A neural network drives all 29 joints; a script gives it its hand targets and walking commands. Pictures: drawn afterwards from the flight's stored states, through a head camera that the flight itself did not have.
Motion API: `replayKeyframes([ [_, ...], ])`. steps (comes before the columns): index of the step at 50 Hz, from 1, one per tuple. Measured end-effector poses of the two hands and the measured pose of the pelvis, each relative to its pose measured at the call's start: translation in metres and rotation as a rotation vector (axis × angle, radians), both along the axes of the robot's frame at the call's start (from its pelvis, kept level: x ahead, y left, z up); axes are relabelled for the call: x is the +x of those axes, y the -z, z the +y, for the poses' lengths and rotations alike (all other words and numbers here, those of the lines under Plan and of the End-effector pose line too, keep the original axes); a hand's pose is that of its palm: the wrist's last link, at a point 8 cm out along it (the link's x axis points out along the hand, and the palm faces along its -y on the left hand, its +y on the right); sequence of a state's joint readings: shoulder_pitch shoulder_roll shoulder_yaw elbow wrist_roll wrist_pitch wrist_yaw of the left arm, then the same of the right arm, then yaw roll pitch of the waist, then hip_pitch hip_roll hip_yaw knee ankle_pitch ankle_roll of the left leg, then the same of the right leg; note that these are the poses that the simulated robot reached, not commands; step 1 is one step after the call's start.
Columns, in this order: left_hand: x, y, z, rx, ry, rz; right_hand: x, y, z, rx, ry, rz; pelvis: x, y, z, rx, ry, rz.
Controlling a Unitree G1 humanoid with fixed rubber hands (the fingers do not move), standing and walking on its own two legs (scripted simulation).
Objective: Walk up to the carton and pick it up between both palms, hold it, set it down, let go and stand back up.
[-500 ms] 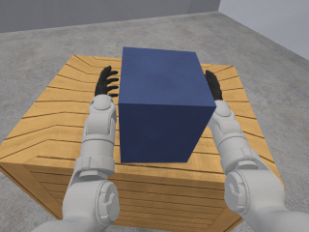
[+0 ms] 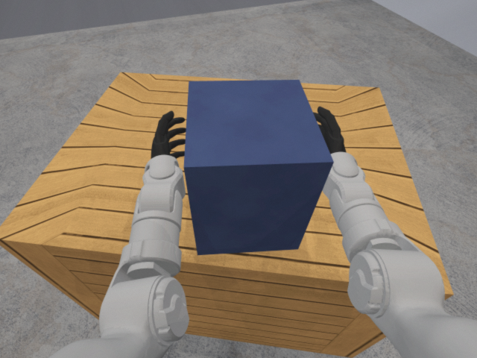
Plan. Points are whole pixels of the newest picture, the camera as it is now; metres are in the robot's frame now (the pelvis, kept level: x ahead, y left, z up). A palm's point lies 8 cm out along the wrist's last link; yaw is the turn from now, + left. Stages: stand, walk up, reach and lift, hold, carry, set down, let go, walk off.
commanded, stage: set down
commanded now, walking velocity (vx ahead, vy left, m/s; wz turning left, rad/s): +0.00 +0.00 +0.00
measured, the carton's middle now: (246, 170) +0.42 +0.03 +0.07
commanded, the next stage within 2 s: none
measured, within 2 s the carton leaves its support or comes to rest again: rests again in 1.00 s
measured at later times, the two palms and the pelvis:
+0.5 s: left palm (169, 163) +0.40 +0.17 +0.11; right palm (327, 151) +0.45 -0.12 +0.10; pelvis +0.01 +0.00 +0.00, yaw -1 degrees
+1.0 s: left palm (169, 172) +0.40 +0.18 +0.08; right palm (320, 156) +0.46 -0.11 +0.08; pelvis +0.01 +0.01 +0.00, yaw -1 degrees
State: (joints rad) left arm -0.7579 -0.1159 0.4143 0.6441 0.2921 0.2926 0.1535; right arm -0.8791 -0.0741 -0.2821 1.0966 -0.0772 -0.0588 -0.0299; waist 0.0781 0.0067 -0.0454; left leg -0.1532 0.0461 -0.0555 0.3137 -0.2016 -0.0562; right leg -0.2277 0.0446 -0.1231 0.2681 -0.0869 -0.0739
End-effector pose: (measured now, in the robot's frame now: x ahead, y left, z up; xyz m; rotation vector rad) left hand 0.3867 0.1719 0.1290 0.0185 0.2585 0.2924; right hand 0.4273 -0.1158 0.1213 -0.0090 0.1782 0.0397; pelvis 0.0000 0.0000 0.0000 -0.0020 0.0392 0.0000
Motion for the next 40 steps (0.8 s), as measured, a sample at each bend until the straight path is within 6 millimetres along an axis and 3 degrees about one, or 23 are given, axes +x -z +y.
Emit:
replayKeyframes([
  [40,0.011,0.042,0.004,-0.031,-0.069,0.059,0.030,0.035,0.006,-0.029,-0.080,0.066,0.007,0.002,0.005,0.002,0.019,0.157],
])
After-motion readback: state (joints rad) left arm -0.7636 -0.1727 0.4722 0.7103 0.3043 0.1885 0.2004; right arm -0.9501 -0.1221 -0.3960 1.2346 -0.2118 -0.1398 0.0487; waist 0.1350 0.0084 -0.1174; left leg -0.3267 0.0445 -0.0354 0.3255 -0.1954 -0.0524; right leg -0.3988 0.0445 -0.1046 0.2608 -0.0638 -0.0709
